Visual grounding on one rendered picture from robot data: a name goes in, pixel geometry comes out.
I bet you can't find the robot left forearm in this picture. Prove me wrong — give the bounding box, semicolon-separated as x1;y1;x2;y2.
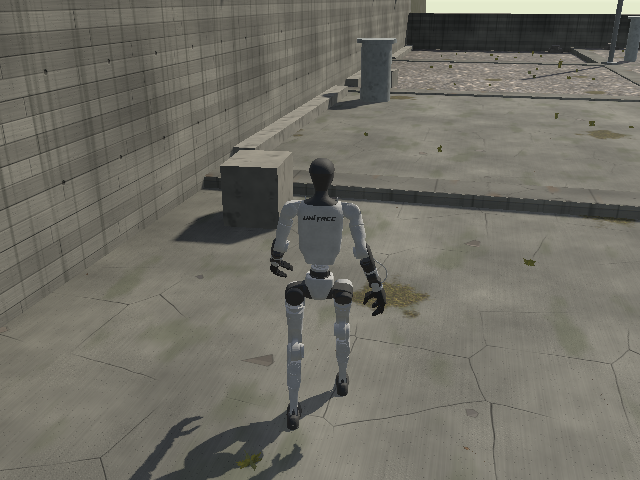
270;238;285;267

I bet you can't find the left robot upper arm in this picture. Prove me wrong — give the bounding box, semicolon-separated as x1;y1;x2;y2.
273;200;301;253

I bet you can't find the right robot upper arm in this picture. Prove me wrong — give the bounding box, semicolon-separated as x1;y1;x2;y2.
342;202;369;259

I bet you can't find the robot left hand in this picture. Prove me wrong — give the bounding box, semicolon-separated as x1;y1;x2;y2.
270;260;293;278

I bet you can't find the humanoid robot torso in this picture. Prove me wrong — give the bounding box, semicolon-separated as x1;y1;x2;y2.
297;196;344;300

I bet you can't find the robot right hand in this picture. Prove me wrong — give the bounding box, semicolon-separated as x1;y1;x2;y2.
363;288;386;316

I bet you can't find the robot right foot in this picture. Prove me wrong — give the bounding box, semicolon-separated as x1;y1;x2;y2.
336;372;349;396

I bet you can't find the robot right forearm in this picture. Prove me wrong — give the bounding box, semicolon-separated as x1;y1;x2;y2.
360;243;383;292

